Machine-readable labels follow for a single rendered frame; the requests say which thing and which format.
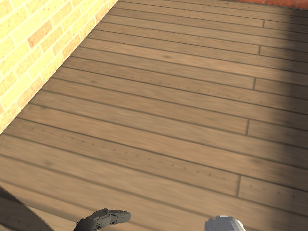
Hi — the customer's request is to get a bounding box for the left robot hand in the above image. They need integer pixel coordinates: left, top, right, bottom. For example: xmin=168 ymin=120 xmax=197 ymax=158
xmin=73 ymin=208 xmax=131 ymax=231

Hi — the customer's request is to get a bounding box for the robot right thigh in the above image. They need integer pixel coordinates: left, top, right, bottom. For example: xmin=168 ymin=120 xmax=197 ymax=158
xmin=204 ymin=217 xmax=245 ymax=231

